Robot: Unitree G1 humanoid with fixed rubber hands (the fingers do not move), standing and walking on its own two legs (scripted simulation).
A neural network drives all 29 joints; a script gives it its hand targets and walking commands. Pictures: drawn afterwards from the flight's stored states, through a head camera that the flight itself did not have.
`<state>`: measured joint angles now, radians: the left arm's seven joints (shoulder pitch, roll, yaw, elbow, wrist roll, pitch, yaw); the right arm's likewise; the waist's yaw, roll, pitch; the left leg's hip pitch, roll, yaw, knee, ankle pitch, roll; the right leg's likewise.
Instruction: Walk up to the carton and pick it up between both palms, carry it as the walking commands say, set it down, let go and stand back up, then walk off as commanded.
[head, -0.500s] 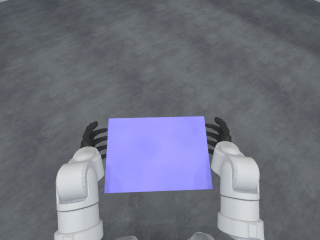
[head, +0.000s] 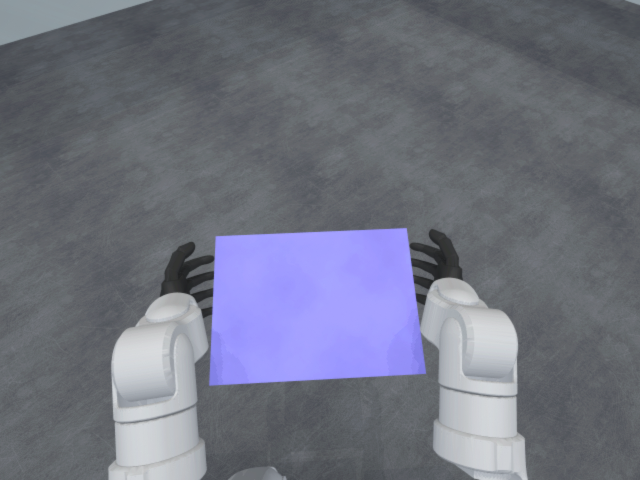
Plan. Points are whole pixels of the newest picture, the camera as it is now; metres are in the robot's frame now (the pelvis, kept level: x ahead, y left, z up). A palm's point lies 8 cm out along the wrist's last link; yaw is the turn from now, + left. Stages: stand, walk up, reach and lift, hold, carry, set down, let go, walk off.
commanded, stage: carry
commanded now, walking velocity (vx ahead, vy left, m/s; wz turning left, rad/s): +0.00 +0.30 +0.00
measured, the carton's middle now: (315, 314) +0.32 +0.01 -0.02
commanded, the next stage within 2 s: none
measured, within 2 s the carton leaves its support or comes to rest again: neither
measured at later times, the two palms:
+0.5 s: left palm (47, 367) +0.23 +0.30 +0.05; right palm (322, 365) +0.22 +0.00 +0.06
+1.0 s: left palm out of the picture +0.18 +0.50 +0.05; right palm (124, 418) +0.18 +0.20 +0.06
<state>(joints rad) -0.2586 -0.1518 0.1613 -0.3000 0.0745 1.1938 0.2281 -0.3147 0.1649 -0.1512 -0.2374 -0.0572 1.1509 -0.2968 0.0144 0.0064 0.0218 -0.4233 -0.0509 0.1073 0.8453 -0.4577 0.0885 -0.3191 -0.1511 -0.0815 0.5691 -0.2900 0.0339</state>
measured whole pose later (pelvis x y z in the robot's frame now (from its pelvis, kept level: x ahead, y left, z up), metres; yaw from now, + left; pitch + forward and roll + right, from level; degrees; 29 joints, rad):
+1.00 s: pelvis -0.12 +0.35 -0.02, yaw -4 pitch -1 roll +0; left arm -0.31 -0.16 0.21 -0.22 0.08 1.20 0.24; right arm -0.36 0.18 -0.17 -0.16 -0.07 1.16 -0.32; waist 0.01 -0.02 0.08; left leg -0.40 -0.05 0.19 0.64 -0.24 0.14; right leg -0.46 -0.06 -0.13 1.19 -0.53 0.11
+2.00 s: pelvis -0.25 +0.68 -0.01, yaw -4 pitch +1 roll -3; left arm -0.33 -0.17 0.21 -0.17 0.08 1.19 0.24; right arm -0.36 0.18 -0.20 -0.15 -0.08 1.17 -0.31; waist 0.01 0.04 -0.02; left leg -0.40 0.01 0.17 0.70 -0.28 -0.12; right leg -0.27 -0.09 -0.19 0.54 -0.26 0.03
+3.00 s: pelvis -0.42 +0.94 -0.02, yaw -4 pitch +0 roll -6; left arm -0.36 -0.17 0.19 -0.08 0.09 1.18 0.27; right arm -0.40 0.14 -0.24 -0.05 -0.10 1.15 -0.26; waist 0.01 0.06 -0.03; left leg -0.42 -0.03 0.10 0.69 -0.29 0.09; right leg -0.36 -0.03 -0.12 0.75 -0.49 0.01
